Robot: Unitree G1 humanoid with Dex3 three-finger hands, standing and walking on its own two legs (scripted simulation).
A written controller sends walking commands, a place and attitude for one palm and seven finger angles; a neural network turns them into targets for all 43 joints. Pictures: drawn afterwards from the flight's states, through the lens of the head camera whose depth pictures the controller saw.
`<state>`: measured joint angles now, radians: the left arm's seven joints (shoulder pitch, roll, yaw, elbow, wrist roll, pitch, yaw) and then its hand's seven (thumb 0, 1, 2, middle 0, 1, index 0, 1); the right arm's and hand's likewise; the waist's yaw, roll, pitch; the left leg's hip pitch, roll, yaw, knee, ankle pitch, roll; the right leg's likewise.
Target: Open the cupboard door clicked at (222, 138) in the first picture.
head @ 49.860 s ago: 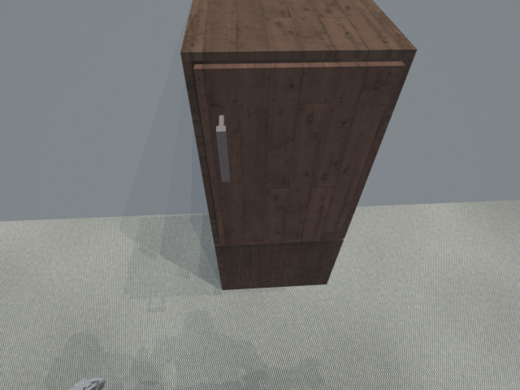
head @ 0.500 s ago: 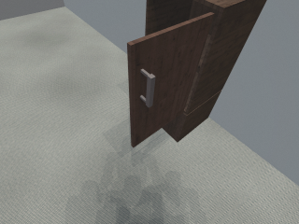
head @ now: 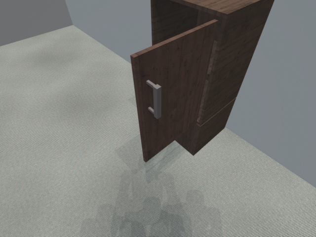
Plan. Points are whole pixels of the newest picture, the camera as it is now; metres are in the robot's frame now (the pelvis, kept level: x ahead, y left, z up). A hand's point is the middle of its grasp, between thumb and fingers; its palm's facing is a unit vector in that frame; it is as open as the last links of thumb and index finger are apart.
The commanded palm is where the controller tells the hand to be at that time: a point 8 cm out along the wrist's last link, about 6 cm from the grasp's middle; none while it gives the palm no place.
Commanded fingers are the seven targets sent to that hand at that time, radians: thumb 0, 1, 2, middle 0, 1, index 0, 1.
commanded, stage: let the arm hang, fingers relaxed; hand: left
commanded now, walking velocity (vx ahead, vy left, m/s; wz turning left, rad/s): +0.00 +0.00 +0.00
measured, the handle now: (153, 99) +0.55 +0.05 +0.03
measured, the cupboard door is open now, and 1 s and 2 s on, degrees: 90 90 90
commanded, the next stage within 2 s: look to check the result in 0.26 s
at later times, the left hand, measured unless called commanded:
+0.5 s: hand out of the picture -0.03 +0.16 -0.17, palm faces +0.04 -0.98 -0.20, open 7.3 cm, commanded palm none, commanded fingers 0.00 0.90 0.90 -0.20 -0.30 -0.20 -0.30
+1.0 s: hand out of the picture +0.01 +0.15 -0.17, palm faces +0.04 -0.98 -0.20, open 7.3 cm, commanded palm none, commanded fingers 0.00 0.90 0.90 -0.20 -0.30 -0.20 -0.30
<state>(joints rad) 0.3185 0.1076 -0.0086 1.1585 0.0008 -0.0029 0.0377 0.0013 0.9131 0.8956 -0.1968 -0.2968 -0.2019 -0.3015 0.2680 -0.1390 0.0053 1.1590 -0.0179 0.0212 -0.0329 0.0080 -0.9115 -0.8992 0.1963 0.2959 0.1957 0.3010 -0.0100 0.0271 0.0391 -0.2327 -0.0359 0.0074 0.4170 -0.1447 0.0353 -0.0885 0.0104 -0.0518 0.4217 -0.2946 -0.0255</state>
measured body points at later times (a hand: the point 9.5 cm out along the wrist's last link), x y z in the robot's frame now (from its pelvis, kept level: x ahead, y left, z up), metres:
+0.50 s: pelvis +0.00 -0.01 +0.00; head +0.02 -0.02 +0.45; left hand -0.03 +0.21 -0.16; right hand -0.02 -0.22 -0.17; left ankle +0.05 +0.10 -0.74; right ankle -0.04 -0.10 -0.74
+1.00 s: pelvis +0.02 -0.02 +0.00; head +0.03 -0.03 +0.45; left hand +0.01 +0.20 -0.15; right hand +0.02 -0.24 -0.17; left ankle +0.05 +0.10 -0.74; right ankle -0.04 -0.10 -0.74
